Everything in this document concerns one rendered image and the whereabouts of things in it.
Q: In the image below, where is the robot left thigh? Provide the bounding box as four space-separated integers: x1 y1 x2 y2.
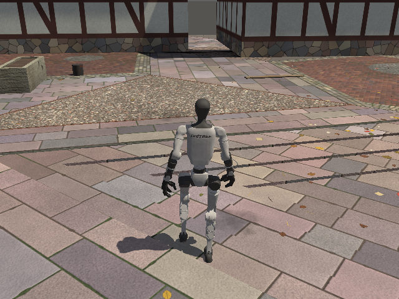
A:
178 173 191 204

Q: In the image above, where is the robot left upper arm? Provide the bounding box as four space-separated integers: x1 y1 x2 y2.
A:
171 125 189 160

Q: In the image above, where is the robot right shin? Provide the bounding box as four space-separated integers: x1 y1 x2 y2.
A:
206 212 216 254

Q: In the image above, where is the robot left hand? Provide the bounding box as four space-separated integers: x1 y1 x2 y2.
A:
161 180 176 197

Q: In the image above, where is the robot right hand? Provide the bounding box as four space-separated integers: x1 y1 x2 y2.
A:
220 174 235 187

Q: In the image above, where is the robot right upper arm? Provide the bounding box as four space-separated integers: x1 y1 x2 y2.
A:
214 126 230 161

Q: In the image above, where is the robot right forearm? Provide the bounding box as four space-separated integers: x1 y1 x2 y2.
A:
224 152 234 176

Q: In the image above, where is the robot left forearm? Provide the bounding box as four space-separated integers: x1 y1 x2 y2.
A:
163 150 177 182

